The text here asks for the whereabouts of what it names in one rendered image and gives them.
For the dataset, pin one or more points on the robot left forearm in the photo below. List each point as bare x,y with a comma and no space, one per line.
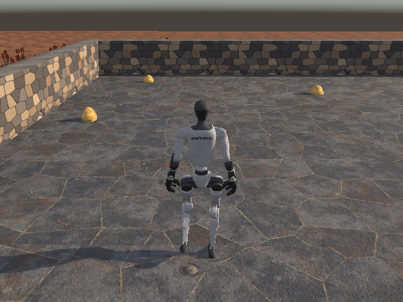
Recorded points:
172,169

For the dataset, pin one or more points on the robot right thigh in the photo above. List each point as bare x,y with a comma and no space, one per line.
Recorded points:
216,185

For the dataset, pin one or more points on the robot right forearm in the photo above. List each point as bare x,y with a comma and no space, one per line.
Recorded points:
230,170

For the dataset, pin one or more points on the robot left thigh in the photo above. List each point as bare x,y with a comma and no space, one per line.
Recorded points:
186,189

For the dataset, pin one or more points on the robot right upper arm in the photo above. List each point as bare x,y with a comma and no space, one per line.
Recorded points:
224,144

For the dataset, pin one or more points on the robot left upper arm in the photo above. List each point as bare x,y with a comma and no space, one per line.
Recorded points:
179,142

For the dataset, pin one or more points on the robot thigh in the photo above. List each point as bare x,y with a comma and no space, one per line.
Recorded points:
186,189
216,185

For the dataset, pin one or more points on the robot left hand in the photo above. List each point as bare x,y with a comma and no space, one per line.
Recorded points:
173,183

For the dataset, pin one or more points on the robot right hand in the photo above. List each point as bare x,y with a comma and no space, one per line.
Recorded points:
229,185

